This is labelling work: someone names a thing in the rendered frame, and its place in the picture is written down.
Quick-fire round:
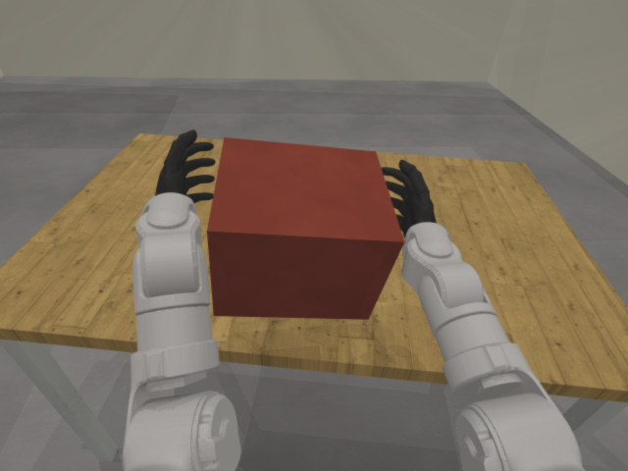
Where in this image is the left robot hand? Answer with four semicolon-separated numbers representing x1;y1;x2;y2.
155;130;216;203

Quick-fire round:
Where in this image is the right robot upper arm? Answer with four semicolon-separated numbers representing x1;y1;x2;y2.
455;392;585;471

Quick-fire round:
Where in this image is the carton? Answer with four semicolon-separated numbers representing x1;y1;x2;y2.
207;137;404;320

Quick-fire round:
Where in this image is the robot left forearm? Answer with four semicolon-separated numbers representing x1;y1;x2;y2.
123;192;220;471

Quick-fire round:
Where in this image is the right robot hand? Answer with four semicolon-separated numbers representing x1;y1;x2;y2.
382;160;437;238

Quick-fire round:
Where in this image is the robot right forearm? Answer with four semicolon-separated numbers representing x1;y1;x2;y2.
401;222;582;464

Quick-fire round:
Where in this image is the left robot upper arm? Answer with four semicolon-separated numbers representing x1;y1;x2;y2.
125;391;241;471

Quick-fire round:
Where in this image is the table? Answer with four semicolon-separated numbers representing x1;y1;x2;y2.
0;133;628;462

